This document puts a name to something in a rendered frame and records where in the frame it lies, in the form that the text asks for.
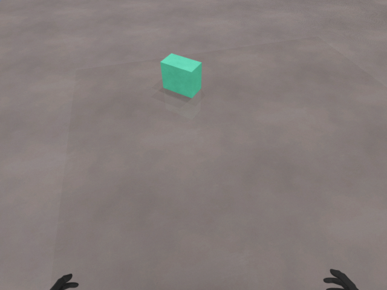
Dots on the carton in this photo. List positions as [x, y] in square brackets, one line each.
[181, 75]

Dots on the right robot hand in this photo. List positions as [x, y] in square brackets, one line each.
[341, 279]

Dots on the left robot hand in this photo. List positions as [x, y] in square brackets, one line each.
[62, 284]

